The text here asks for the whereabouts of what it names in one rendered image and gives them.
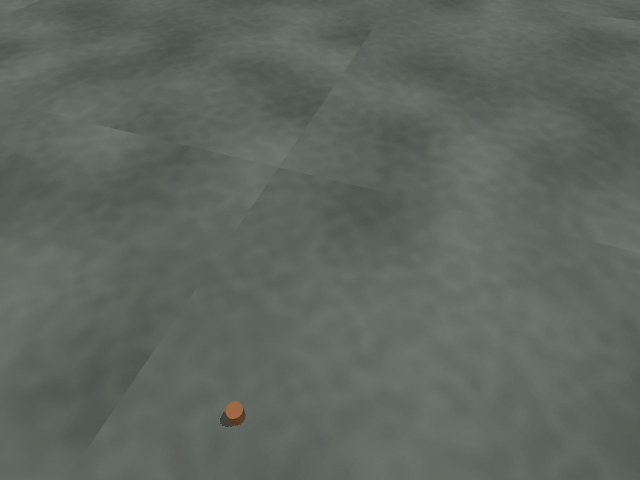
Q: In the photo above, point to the tin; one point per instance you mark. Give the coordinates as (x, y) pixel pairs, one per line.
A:
(235, 413)

